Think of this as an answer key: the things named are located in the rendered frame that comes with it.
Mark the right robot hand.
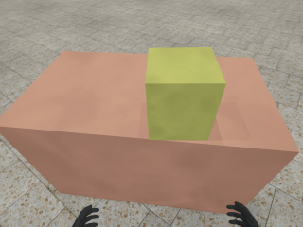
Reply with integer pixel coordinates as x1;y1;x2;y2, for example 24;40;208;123
226;201;259;227

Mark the carton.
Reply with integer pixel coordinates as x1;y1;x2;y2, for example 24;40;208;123
145;47;226;141

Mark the pedestal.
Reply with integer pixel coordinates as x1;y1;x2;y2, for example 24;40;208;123
0;51;299;214

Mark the left robot hand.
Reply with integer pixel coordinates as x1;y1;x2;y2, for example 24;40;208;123
72;204;99;227

